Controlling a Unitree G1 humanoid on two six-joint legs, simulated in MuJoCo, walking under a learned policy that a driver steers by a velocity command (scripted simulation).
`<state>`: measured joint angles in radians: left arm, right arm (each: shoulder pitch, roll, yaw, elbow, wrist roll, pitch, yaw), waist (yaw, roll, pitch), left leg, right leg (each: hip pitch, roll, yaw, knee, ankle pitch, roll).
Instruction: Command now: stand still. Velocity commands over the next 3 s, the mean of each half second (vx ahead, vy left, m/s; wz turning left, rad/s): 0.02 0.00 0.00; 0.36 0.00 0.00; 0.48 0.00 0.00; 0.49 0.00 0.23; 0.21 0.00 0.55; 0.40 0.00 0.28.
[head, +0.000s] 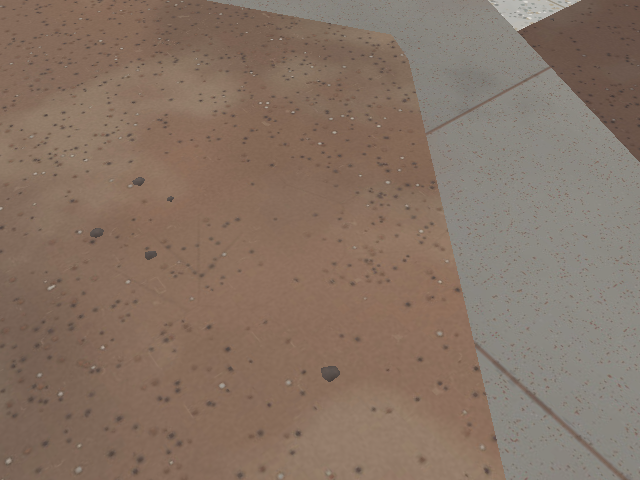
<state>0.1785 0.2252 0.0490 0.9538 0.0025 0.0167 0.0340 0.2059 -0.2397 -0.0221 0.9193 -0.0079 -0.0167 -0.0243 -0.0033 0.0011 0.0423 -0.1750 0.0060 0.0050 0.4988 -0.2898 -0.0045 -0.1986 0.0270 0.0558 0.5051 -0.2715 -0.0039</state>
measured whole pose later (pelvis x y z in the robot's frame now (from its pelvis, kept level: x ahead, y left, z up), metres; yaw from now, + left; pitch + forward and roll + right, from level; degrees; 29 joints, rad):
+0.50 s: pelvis +0.00 +0.01 +0.00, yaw +0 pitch -2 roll +0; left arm 0.21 0.22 0.04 1.11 -0.01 0.01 0.04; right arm 0.27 -0.22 -0.01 1.03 0.01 -0.01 -0.04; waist 0.00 0.00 0.02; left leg -0.19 -0.01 0.00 0.53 -0.33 0.02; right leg -0.22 0.02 0.06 0.55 -0.36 -0.01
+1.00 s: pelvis +0.17 -0.01 +0.00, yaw +0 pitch +2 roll -1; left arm 0.49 0.19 0.01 1.10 -0.01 -0.08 0.02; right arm 0.01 -0.25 -0.03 0.86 0.03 -0.08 0.03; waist 0.10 0.04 0.02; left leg -0.64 0.07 0.03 0.64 -0.01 0.02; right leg 0.13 0.03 -0.02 0.15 -0.31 -0.02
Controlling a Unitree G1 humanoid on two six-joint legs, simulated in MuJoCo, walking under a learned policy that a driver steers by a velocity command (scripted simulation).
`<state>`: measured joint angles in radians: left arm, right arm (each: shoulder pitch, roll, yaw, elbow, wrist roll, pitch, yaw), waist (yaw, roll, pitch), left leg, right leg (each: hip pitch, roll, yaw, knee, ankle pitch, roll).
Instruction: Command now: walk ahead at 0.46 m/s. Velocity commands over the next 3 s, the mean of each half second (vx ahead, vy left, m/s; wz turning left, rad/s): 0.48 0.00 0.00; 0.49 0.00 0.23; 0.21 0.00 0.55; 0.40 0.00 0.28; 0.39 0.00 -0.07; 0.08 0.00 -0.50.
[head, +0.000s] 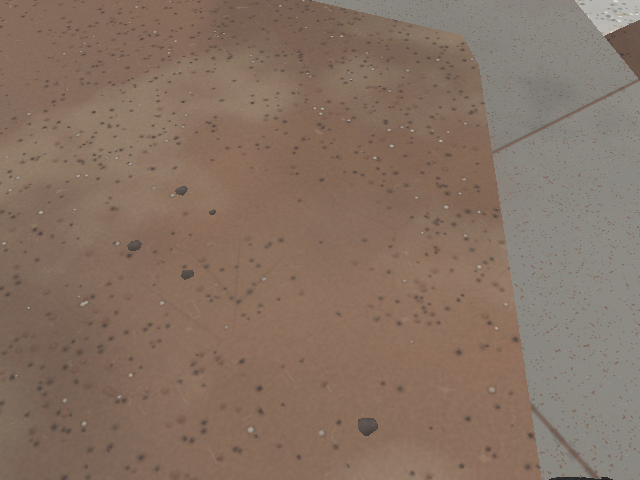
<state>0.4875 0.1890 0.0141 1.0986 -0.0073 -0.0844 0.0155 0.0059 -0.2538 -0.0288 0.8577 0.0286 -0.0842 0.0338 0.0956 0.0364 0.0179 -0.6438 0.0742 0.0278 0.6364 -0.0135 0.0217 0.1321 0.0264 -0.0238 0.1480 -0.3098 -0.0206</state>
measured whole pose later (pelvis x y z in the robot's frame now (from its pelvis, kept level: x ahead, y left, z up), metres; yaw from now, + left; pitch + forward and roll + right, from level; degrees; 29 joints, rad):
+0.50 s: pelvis +0.29 +0.05 +0.01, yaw +0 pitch +1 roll +2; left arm 0.07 0.26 0.05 0.88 -0.01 -0.09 0.00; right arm 0.37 -0.24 -0.04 1.00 0.01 -0.09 0.01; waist -0.07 -0.03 0.01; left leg -0.01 -0.09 0.06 0.18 -0.20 0.06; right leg -0.68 -0.13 0.04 0.67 0.07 -0.01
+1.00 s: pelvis +0.57 -0.01 +0.01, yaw +9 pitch +0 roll -2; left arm 0.30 0.24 0.06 0.97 0.02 -0.11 0.01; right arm 0.17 -0.28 -0.08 0.89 0.02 -0.04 0.00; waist 0.04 0.04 0.02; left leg -0.70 0.12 -0.08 0.90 -0.05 0.02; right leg -0.03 0.04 -0.21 0.23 -0.21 -0.04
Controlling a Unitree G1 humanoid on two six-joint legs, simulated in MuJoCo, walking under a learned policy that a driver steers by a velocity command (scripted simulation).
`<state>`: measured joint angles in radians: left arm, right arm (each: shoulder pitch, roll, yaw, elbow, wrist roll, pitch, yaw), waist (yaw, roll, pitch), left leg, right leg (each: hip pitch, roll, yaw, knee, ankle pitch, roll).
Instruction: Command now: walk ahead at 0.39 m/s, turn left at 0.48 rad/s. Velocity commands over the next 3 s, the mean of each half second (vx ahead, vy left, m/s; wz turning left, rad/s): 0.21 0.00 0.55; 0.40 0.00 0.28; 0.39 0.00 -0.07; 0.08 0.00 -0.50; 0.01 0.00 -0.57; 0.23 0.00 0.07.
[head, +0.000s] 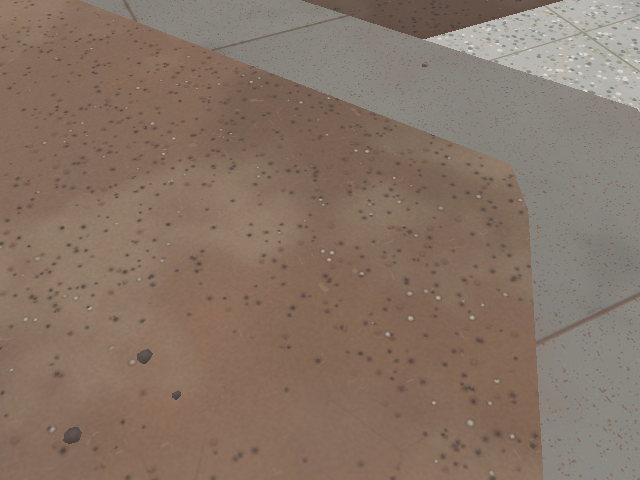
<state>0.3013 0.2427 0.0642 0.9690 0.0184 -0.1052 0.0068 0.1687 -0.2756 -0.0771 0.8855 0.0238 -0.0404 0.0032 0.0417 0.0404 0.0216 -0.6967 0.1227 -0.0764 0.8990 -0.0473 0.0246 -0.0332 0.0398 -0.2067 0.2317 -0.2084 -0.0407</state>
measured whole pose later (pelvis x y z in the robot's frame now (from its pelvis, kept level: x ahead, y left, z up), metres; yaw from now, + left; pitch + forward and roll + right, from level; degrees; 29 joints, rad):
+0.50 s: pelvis +0.17 +0.05 -0.01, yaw +17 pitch +4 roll -2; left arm 0.08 0.30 0.07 0.79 0.01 -0.02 0.05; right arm 0.19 -0.28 -0.08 0.72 0.01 -0.01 -0.02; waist -0.03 -0.02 0.04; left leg -0.39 -0.12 -0.10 0.43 -0.09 0.09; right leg -0.59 -0.04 0.12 0.91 -0.30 0.07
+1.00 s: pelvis +0.34 +0.05 +0.00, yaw +24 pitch +3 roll +1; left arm 0.43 0.24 0.05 0.86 -0.01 -0.08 0.00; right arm 0.15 -0.28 -0.06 0.69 0.01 -0.06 0.02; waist 0.08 0.04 -0.01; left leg -0.63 0.06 -0.03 0.75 -0.08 0.00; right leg -0.04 -0.01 0.00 0.26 -0.26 -0.01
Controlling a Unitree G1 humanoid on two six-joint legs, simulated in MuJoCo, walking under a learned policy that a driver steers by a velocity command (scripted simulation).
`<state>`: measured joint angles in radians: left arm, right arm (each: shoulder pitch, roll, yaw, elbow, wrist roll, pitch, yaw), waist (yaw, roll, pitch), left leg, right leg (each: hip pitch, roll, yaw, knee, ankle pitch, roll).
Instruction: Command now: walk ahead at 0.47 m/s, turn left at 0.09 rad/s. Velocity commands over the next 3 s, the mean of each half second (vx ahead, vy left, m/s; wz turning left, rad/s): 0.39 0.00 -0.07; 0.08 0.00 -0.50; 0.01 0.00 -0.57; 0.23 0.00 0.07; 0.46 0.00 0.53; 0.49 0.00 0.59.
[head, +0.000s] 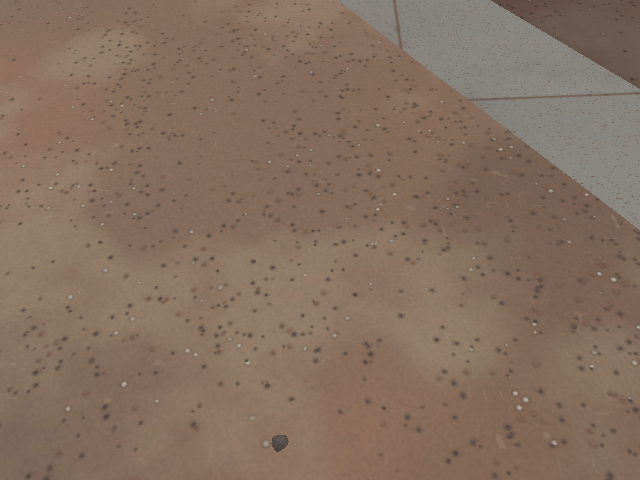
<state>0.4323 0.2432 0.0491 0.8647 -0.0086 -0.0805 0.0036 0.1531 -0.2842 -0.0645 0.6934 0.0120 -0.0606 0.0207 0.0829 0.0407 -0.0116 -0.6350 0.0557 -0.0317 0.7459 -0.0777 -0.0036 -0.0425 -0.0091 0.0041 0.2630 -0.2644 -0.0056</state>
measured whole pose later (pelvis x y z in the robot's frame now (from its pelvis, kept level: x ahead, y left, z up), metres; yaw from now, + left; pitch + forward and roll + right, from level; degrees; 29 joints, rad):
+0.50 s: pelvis +0.25 +0.05 +0.00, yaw -4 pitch +2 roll +2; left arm 0.17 0.29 0.05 0.74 -0.01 -0.05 -0.01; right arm 0.25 -0.26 -0.06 0.82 -0.01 -0.07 0.00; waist -0.04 -0.05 0.04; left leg -0.08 -0.06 0.12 0.26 -0.21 0.05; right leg -0.66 -0.08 0.03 0.75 -0.03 0.02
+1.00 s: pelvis +0.36 +0.03 -0.02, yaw -20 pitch +3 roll +1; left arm 0.18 0.31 0.08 0.59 0.00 0.04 0.02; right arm 0.11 -0.29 -0.05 0.76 0.00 0.01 -0.02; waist 0.03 -0.01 0.04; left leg -0.45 -0.02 -0.12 0.75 -0.35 -0.06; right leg -0.43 0.12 0.15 0.49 -0.10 -0.04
